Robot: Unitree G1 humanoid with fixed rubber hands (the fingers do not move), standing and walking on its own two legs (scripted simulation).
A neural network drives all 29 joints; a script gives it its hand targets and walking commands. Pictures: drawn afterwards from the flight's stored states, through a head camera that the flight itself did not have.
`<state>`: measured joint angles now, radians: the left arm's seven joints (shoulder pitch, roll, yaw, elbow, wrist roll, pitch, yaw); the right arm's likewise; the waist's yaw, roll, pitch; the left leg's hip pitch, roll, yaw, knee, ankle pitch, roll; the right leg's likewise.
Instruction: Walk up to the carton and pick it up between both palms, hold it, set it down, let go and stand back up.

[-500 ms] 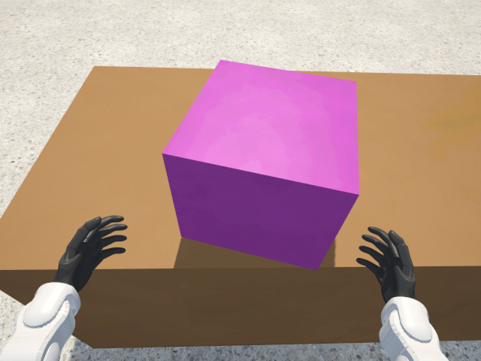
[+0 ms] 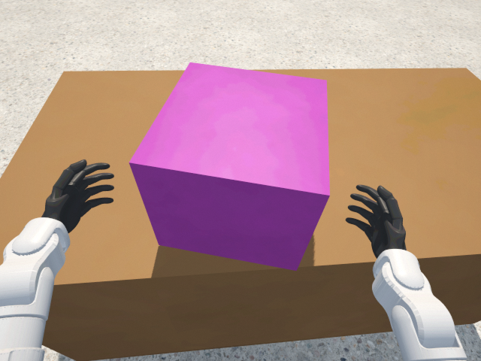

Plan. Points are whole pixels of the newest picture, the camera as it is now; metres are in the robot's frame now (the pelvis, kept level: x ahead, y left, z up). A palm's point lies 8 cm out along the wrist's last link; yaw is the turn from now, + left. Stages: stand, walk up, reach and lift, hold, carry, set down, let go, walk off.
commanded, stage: reach and lift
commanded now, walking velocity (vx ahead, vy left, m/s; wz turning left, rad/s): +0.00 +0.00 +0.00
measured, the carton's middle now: (241, 163) +0.47 +0.02 +0.04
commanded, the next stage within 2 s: none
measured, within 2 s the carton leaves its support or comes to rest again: neither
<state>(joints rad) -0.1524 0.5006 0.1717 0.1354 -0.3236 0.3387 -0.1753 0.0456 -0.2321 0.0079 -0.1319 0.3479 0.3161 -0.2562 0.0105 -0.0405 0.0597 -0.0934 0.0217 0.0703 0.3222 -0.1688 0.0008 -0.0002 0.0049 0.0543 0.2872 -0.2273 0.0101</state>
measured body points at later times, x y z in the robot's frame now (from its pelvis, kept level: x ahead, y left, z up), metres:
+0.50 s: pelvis -0.02 +0.01 +0.00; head -0.01 +0.04 +0.45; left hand +0.38 +0.29 +0.16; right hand +0.34 -0.20 +0.14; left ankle +0.01 +0.12 -0.75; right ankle -0.04 -0.13 -0.75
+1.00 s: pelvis -0.02 +0.01 +0.00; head -0.02 +0.04 +0.45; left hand +0.43 +0.28 +0.21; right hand +0.40 -0.21 +0.19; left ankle +0.01 +0.12 -0.75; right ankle -0.04 -0.13 -0.75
